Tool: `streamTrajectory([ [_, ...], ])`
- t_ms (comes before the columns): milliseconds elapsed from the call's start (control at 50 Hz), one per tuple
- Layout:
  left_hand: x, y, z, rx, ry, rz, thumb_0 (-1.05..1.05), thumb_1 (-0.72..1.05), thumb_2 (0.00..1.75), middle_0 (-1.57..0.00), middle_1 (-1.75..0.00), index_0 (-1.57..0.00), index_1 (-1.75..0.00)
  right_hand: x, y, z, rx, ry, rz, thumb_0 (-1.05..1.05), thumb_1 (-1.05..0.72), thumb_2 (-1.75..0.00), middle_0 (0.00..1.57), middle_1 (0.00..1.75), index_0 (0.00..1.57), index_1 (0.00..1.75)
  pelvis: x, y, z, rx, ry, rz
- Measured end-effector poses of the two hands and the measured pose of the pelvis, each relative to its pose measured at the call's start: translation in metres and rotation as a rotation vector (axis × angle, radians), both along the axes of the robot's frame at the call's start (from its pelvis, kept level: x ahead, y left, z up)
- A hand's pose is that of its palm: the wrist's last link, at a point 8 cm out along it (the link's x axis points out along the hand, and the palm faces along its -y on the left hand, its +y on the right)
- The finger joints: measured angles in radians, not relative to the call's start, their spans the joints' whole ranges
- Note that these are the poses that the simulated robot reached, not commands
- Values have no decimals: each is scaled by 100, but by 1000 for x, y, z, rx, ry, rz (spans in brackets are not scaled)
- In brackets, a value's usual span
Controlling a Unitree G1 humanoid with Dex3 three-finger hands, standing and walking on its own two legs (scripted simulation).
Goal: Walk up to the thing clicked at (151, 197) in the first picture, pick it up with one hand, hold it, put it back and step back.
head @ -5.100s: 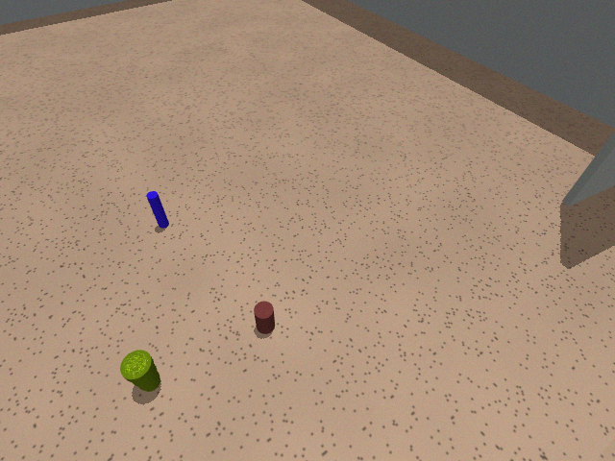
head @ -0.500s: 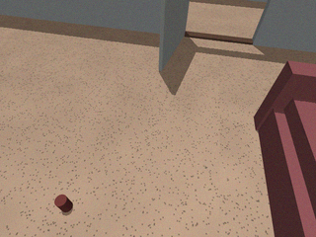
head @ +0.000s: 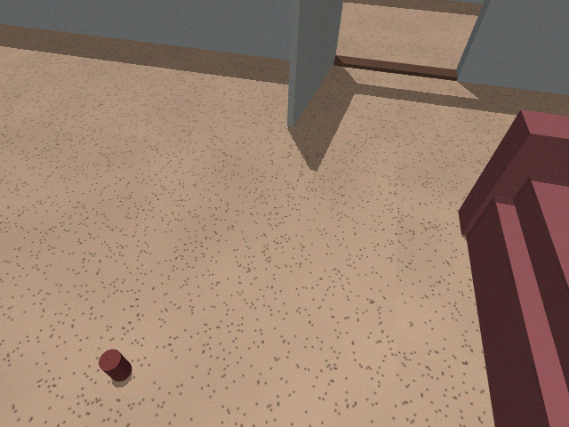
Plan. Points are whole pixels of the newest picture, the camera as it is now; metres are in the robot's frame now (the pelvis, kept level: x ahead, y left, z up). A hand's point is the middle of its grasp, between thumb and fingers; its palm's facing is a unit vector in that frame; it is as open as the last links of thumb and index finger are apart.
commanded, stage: stand
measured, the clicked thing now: out of the picture +0.44 +1.21 -0.69
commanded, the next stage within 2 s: walk up in 0.46 s
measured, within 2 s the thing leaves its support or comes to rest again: neither
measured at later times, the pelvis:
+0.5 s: pelvis +0.01 +0.00 +0.00, yaw +0 degrees
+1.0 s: pelvis +0.16 -0.06 -0.01, yaw +0 degrees
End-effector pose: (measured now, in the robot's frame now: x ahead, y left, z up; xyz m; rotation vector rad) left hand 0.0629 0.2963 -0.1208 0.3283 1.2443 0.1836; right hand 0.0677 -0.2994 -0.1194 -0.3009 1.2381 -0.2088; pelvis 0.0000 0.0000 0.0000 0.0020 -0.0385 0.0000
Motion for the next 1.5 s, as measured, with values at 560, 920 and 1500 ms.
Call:
streamTrajectory([
  [560,18,7,5,4,-6,-22,1,91,89,-20,-30,-20,-30,8,-10,2,16,-63,-24,0,-90,-90,21,30,20,30,18,-4,-3,8,18,-30],
  [920,89,-31,29,79,-66,17,1,91,89,-20,-30,-20,-30,103,-91,-8,12,-45,4,1,-90,-90,20,30,20,30,124,-61,-8,-27,-17,-21],
  [1500,434,-12,16,7,-122,-116,1,91,89,-20,-30,-20,-30,380,-54,12,-23,-136,15,0,-90,-90,21,30,20,30,409,-31,-12,20,-7,-38],
])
